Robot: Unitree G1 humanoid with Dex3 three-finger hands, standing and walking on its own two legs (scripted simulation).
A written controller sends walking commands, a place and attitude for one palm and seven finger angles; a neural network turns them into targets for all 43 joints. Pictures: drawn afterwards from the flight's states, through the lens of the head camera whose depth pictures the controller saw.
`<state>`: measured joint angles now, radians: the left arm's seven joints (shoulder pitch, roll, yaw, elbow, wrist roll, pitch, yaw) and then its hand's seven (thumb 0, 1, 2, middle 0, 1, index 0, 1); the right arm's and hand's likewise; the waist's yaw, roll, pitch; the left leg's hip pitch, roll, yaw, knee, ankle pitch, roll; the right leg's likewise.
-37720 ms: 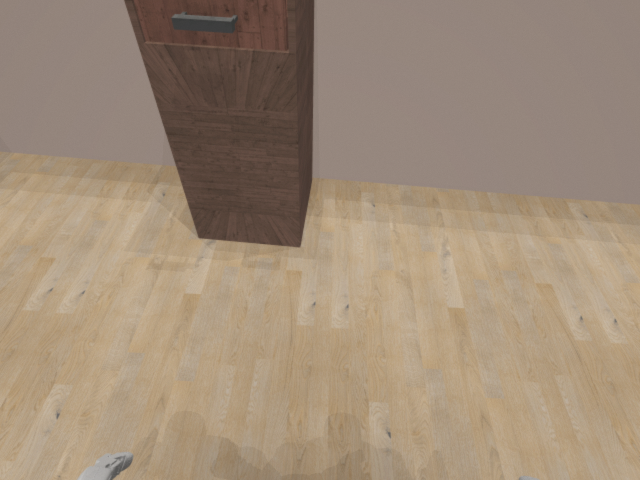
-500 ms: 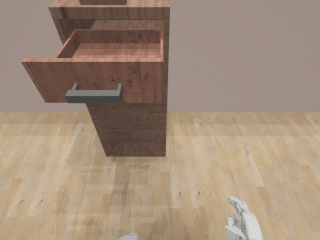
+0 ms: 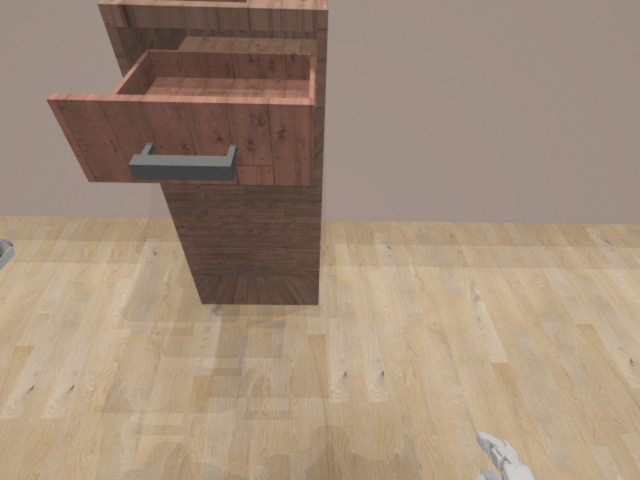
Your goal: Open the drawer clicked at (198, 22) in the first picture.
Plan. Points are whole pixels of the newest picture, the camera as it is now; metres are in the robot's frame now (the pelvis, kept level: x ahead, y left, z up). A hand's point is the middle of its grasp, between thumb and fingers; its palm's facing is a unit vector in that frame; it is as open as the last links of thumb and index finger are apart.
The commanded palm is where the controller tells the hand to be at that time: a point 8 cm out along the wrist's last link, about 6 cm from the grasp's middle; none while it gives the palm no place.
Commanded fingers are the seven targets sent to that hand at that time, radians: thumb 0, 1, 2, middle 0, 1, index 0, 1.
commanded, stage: stop stepping back and stand still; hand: left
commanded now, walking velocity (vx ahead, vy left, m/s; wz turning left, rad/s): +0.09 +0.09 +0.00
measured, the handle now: (187, 158) +0.54 +0.22 +0.13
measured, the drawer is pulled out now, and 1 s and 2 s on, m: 0.29 0.29 0.29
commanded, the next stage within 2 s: let the arm hang, fingers relaxed in 0.06 s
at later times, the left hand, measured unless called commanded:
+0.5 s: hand out of the picture +0.10 +0.14 -0.15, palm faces +0.11 -0.98 -0.14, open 6.7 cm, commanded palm none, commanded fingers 0.00 0.90 0.90 -0.20 -0.30 -0.20 -0.30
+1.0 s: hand out of the picture +0.06 +0.14 -0.14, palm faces +0.06 -0.97 -0.25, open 7.3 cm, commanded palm none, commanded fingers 0.00 0.90 0.90 -0.20 -0.30 -0.20 -0.30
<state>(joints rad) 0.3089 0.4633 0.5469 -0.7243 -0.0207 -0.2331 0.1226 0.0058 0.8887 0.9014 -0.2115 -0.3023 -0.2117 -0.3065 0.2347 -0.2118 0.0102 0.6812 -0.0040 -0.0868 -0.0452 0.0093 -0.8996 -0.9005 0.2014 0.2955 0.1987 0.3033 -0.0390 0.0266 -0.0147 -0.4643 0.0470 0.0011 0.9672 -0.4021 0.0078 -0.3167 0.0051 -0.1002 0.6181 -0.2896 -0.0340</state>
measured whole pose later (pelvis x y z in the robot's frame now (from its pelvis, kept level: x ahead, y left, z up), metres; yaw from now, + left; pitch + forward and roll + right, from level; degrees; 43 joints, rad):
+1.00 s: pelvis +0.03 -0.04 +0.02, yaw +3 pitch -2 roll +1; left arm 0.23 0.16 0.00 1.08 0.01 0.00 0.03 0.00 0.91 0.90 -0.20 -0.30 -0.20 -0.30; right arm 0.30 -0.15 0.00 1.08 -0.01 0.00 -0.03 0.01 -0.92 -0.90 0.20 0.30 0.20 0.30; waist -0.02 0.06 0.03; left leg -0.14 -0.01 0.04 0.43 -0.26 0.01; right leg -0.21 0.02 0.03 0.47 -0.23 -0.01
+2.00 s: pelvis +0.03 -0.06 +0.02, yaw +3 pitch -2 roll +0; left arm 0.14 0.25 0.04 1.10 0.01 -0.01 0.01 0.00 0.91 0.90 -0.20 -0.30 -0.20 -0.30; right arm 0.20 -0.25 -0.02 1.10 -0.02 0.00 -0.02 0.00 -0.90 -0.90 0.20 0.29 0.20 0.30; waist -0.02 0.02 0.08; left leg -0.11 0.02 0.03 0.37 -0.22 -0.01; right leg -0.16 0.05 0.02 0.38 -0.18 -0.04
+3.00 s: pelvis +0.05 -0.05 +0.03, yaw +3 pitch -2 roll +0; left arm 0.09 0.34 0.02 1.11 0.01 -0.02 0.00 0.00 0.91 0.90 -0.20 -0.30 -0.20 -0.30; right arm 0.11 -0.33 -0.01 1.11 -0.01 0.00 -0.01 0.00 -0.90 -0.90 0.20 0.30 0.20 0.30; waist -0.01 0.00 0.07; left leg -0.05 0.00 0.02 0.29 -0.21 0.00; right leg -0.10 0.03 0.02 0.31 -0.17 -0.02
